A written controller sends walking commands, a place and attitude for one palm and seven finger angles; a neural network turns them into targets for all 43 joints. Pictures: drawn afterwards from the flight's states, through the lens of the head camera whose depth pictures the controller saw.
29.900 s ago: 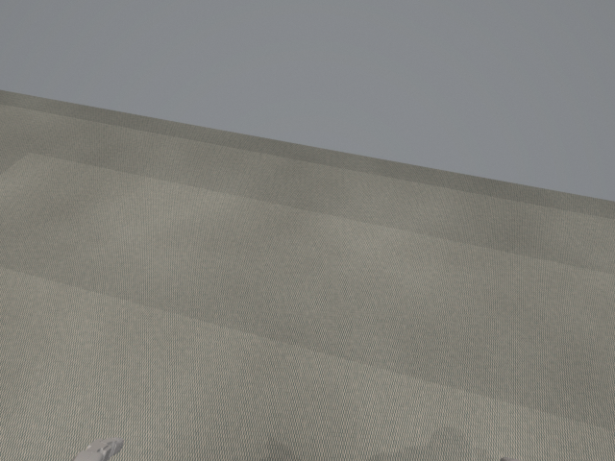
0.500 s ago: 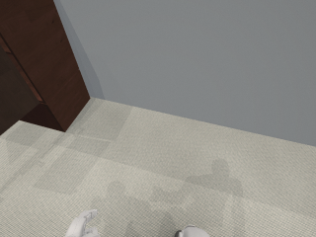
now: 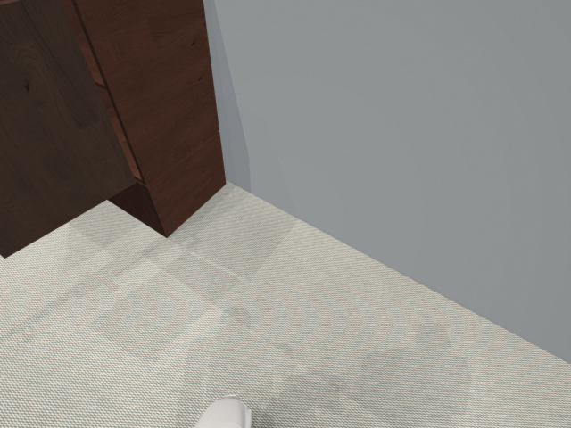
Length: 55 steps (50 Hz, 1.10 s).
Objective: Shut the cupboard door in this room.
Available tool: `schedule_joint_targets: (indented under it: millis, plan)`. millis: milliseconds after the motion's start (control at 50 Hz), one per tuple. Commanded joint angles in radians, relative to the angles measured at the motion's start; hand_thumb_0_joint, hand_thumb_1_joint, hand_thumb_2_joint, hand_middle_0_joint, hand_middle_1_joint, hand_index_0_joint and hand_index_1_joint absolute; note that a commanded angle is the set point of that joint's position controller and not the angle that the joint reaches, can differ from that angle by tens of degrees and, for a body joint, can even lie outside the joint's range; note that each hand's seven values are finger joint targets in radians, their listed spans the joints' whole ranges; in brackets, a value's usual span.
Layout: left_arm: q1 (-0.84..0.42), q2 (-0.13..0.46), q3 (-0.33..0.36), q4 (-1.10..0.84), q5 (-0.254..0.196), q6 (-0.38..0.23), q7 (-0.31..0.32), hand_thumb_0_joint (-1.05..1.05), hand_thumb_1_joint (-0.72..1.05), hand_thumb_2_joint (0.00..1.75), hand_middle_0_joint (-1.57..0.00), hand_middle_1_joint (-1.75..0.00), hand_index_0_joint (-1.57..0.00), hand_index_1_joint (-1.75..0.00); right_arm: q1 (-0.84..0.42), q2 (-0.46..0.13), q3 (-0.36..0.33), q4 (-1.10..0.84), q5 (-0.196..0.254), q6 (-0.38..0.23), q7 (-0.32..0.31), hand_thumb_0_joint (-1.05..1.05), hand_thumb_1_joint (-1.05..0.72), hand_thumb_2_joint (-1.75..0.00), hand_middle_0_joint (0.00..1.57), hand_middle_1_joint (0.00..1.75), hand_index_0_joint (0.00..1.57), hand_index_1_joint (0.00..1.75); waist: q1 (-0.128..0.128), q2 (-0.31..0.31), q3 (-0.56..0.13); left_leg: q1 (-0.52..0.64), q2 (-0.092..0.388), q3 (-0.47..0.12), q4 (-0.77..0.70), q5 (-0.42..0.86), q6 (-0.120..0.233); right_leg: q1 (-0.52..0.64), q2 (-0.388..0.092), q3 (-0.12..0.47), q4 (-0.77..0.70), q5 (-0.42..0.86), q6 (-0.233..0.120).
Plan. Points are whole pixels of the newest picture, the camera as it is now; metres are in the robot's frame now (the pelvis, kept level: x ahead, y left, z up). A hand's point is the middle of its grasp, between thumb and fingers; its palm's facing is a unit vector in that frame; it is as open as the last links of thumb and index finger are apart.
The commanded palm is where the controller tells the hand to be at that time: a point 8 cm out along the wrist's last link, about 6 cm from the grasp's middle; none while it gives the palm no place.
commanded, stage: walk to a spot facing it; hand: left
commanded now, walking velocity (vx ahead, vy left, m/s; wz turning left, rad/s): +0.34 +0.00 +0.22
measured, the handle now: out of the picture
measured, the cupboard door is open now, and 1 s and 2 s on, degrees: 81 81 81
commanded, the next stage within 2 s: turn to face it in 0.24 s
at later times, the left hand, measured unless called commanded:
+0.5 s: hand (175, 345) +0.26 +0.23 -0.16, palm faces +0.01 -0.98 -0.20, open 7.4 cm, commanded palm none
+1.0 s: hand (164, 372) +0.21 +0.23 -0.17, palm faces +0.30 -0.92 -0.24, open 7.3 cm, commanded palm none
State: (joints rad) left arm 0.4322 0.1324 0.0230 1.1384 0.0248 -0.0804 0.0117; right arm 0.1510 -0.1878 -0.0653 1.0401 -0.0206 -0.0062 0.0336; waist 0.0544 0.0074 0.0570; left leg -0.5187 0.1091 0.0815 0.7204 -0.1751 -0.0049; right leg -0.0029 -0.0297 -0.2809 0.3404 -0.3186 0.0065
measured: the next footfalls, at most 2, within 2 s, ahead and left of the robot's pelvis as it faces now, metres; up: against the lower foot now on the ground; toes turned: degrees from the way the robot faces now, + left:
left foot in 0.06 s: +0.16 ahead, +0.12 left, +0.00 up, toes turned +9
right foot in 0.62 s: +0.30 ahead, -0.09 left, +0.00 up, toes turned -6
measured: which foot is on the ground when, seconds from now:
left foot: up 0.00-0.04, down 0.06-0.62, up 0.64-1.00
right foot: down 0.00-0.08, up 0.10-0.60, down 0.62-1.00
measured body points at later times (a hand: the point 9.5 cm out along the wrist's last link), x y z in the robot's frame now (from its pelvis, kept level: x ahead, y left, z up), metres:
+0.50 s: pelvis +0.17 +0.04 +0.01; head +0.18 +0.05 +0.46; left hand +0.26 +0.28 -0.14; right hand +0.14 -0.18 -0.15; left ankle +0.12 +0.11 -0.74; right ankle +0.26 -0.10 -0.69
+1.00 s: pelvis +0.19 +0.02 +0.00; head +0.20 +0.03 +0.45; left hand +0.20 +0.28 -0.15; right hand +0.33 -0.22 -0.14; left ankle +0.16 +0.15 -0.70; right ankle +0.26 -0.08 -0.74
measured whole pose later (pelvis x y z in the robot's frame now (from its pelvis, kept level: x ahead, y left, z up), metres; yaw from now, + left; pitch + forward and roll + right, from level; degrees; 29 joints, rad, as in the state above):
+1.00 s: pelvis +0.19 +0.02 +0.00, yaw +15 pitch -2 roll +0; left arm 0.18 0.21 0.06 0.97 0.03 0.01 0.03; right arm 0.17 -0.24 -0.10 0.98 -0.01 0.07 0.02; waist 0.00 -0.01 0.07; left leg -0.40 0.09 0.07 0.91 -0.42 -0.07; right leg -0.25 -0.16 -0.34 0.53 -0.22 -0.02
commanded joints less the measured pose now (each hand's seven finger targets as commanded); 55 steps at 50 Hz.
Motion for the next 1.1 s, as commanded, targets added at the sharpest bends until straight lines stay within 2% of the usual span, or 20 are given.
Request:
schedule_joint_targets:
  millis: [0,20,40,60,80,140,200,280,420,500,560,580,600,620,680,760,880,980,1040,1080]
  plan:
    - [0.042,0.161,0.033,-0.025,0.001,-0.010,0.009,0.00,0.90,0.90,-0.20,-0.30,-0.20,-0.30,0.014,-0.016,0.005,-0.075,-0.005,-0.042,-0.002,0.00,-0.90,-0.90,0.20,0.30,0.20,0.30,-0.056,-0.078,-0.003,0.142,-0.058,0.049,-0.146,-0.066,0.041,0.000,-0.308,0.125,0.062,0.575,-0.102]
    - [0.028,0.168,0.031,-0.028,-0.006,-0.008,0.008,0.00,0.90,0.90,-0.20,-0.30,-0.20,-0.30,0.143,-0.052,-0.005,-0.034,-0.011,-0.049,-0.007,0.00,-0.90,-0.90,0.20,0.30,0.20,0.30,-0.112,-0.044,-0.085,0.347,-0.088,0.062,-0.220,-0.006,0.056,-0.055,-0.262,0.062,0.255,0.630,-0.070]
    - [0.040,0.140,0.029,-0.043,-0.013,-0.008,0.002,0.00,0.90,0.90,-0.20,-0.30,-0.20,-0.30,0.291,-0.145,-0.027,-0.001,-0.017,-0.056,-0.018,0.00,-0.90,-0.90,0.20,0.30,0.20,0.30,-0.168,0.106,-0.219,0.633,0.058,-0.127,-0.257,0.078,0.108,-0.248,-0.177,0.027,0.507,0.410,-0.018]
    - [0.047,0.086,0.013,-0.075,-0.020,-0.010,-0.009,0.00,0.90,0.90,-0.20,-0.30,-0.20,-0.30,0.381,-0.244,-0.050,0.022,-0.009,-0.059,-0.033,0.00,-0.90,-0.90,0.20,0.30,0.20,0.30,-0.180,0.326,-0.283,0.850,0.302,-0.484,-0.313,0.293,0.222,-0.558,-0.039,0.057,0.788,-0.223,0.026]
    - [-0.037,0.115,0.014,-0.101,-0.015,-0.004,-0.004,0.00,0.90,0.90,-0.20,-0.30,-0.20,-0.30,0.395,-0.250,-0.050,0.033,0.009,-0.046,-0.043,0.00,-0.90,-0.90,0.20,0.30,0.20,0.30,-0.190,0.215,-0.260,0.827,0.335,-0.471,-0.349,0.346,0.256,-0.623,-0.065,0.165,0.906,-0.262,0.009]
    - [-0.100,0.085,0.023,-0.075,-0.006,0.016,-0.006,0.00,0.90,0.90,-0.20,-0.30,-0.20,-0.30,0.183,-0.129,-0.017,-0.012,0.006,-0.061,-0.052,0.00,-0.90,-0.90,0.20,0.30,0.20,0.30,-0.104,0.071,-0.041,0.491,0.256,-0.274,-0.432,0.301,0.192,-0.605,-0.141,0.244,0.930,-0.083,0.017]
    - [-0.038,0.044,0.024,-0.053,0.001,0.051,-0.009,0.00,0.90,0.90,-0.20,-0.30,-0.20,-0.30,0.156,-0.083,-0.002,-0.011,0.006,-0.076,-0.052,0.00,-0.90,-0.90,0.20,0.30,0.20,0.30,-0.045,0.055,-0.001,0.347,0.191,-0.115,-0.498,0.268,0.136,-0.520,-0.130,0.243,0.882,0.019,0.031]
    - [-0.046,0.046,0.044,-0.078,0.002,0.083,-0.009,0.00,0.90,0.90,-0.20,-0.30,-0.20,-0.30,0.165,-0.047,-0.004,-0.020,0.007,-0.078,-0.055,0.00,-0.90,-0.90,0.20,0.30,0.20,0.30,-0.022,0.094,0.033,0.339,0.171,-0.031,-0.549,0.215,0.093,-0.604,-0.113,0.273,0.862,0.151,0.037]
    - [-0.236,0.062,0.023,-0.154,-0.005,0.071,-0.006,0.00,0.90,0.90,-0.20,-0.30,-0.20,-0.30,0.243,-0.065,0.010,0.022,0.002,-0.076,-0.062,0.00,-0.90,-0.90,0.20,0.30,0.20,0.30,-0.058,0.087,0.047,0.428,0.143,-0.029,-0.439,0.713,0.146,-0.537,-0.089,0.199,0.506,0.152,0.049]
    - [-0.283,0.084,0.019,-0.180,-0.012,0.066,0.001,0.00,0.90,0.90,-0.20,-0.30,-0.20,-0.30,0.260,-0.097,0.000,0.038,0.000,-0.045,-0.063,0.00,-0.90,-0.90,0.20,0.30,0.20,0.30,-0.074,0.136,0.005,0.473,0.151,-0.093,-0.338,0.779,0.147,-0.428,-0.038,0.161,0.348,0.068,0.041]
    - [-0.193,0.129,0.032,-0.169,-0.015,0.049,0.003,0.00,0.90,0.90,-0.20,-0.30,-0.20,-0.30,0.229,-0.106,-0.008,0.029,0.009,-0.026,-0.061,0.00,-0.90,-0.90,0.20,0.30,0.20,0.30,-0.017,0.092,-0.059,0.417,0.102,-0.111,-0.177,0.601,0.089,-0.218,-0.051,0.169,0.127,0.218,0.041]
    - [-0.118,0.187,0.044,-0.151,-0.011,0.037,0.011,0.00,0.90,0.90,-0.20,-0.30,-0.20,-0.30,0.236,-0.087,-0.009,0.018,0.018,-0.025,-0.055,0.00,-0.90,-0.90,0.20,0.30,0.20,0.30,0.009,-0.030,-0.133,0.278,0.040,-0.085,-0.027,0.396,0.046,-0.009,-0.160,0.259,0.099,0.544,0.014]
    - [-0.021,0.268,0.064,-0.125,-0.004,0.027,0.020,0.00,0.90,0.90,-0.20,-0.30,-0.20,-0.30,0.242,-0.026,-0.004,-0.008,0.023,-0.024,-0.049,0.00,-0.90,-0.90,0.20,0.30,0.20,0.30,0.033,-0.256,-0.201,0.039,-0.113,0.009,0.240,-0.293,-0.018,0.199,-0.430,0.480,0.128,1.003,-0.106]
    - [-0.010,0.280,0.060,-0.134,-0.017,0.032,0.022,0.00,0.90,0.90,-0.20,-0.30,-0.20,-0.30,0.237,-0.054,-0.010,-0.021,0.026,-0.007,-0.055,0.00,-0.90,-0.90,0.20,0.30,0.20,0.30,0.025,-0.222,-0.222,0.046,-0.107,-0.071,0.407,-0.482,-0.022,0.112,-0.510,0.484,0.091,1.073,-0.194]
    - [-0.207,0.195,0.047,-0.195,-0.021,0.047,0.031,0.00,0.90,0.90,-0.20,-0.30,-0.20,-0.30,0.219,-0.041,-0.020,-0.001,0.016,0.032,-0.037,0.00,-0.90,-0.90,0.20,0.30,0.20,0.30,-0.043,-0.155,-0.113,0.031,-0.026,-0.103,0.544,-0.308,-0.043,-0.105,-0.398,0.334,-0.006,0.575,-0.133]
    - [-0.261,0.169,0.046,-0.216,-0.011,0.052,0.031,0.00,0.90,0.90,-0.20,-0.30,-0.20,-0.30,0.214,-0.028,-0.025,-0.009,0.005,0.064,-0.022,0.00,-0.90,-0.90,0.20,0.30,0.20,0.30,-0.077,-0.151,-0.059,0.048,-0.018,-0.066,0.488,-0.209,-0.066,-0.237,-0.338,0.201,-0.073,0.258,-0.099]
    - [-0.246,0.218,0.067,-0.218,0.004,0.071,0.029,0.00,0.90,0.90,-0.20,-0.30,-0.20,-0.30,0.088,-0.043,-0.030,-0.085,0.003,0.071,-0.008,0.00,-0.90,-0.90,0.20,0.30,0.20,0.30,-0.049,-0.181,-0.001,0.073,-0.013,-0.014,0.259,-0.234,-0.069,-0.262,-0.362,0.160,-0.091,0.062,-0.113]
    - [-0.233,0.275,0.084,-0.232,0.012,0.084,0.024,0.00,0.90,0.90,-0.20,-0.30,-0.20,-0.30,0.023,-0.073,-0.028,-0.148,0.010,0.056,-0.004,0.00,-0.90,-0.90,0.20,0.30,0.20,0.30,-0.035,-0.187,-0.031,0.137,-0.014,0.010,0.077,-0.279,-0.051,-0.229,-0.410,0.141,-0.006,0.103,-0.119]
    - [-0.234,0.278,0.087,-0.246,-0.002,0.097,0.013,0.00,0.90,0.90,-0.20,-0.30,-0.20,-0.30,0.100,-0.124,-0.038,-0.144,0.007,0.040,-0.005,0.00,-0.90,-0.90,0.20,0.30,0.20,0.30,-0.088,-0.038,-0.100,0.355,-0.044,0.022,-0.206,-0.090,-0.037,-0.315,-0.363,0.066,0.204,0.079,-0.041]
    - [-0.297,0.167,0.058,-0.322,-0.006,0.111,0.001,0.00,0.90,0.90,-0.20,-0.30,-0.20,-0.30,0.188,-0.313,-0.074,-0.148,0.000,0.027,-0.016,0.00,-0.90,-0.90,0.20,0.30,0.20,0.30,-0.148,0.432,-0.065,0.398,0.307,-0.503,-0.465,0.198,0.104,-0.635,-0.127,0.074,0.651,-0.353,0.093]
